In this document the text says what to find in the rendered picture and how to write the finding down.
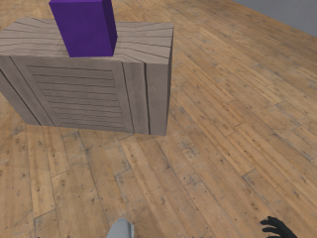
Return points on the pedestal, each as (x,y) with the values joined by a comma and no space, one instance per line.
(127,93)

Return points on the robot right hand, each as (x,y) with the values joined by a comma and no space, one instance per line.
(281,229)

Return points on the carton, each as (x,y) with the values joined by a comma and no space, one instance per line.
(87,27)

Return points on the left robot shin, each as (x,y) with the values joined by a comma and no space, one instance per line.
(122,219)

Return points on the left robot thigh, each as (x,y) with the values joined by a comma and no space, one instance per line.
(121,229)

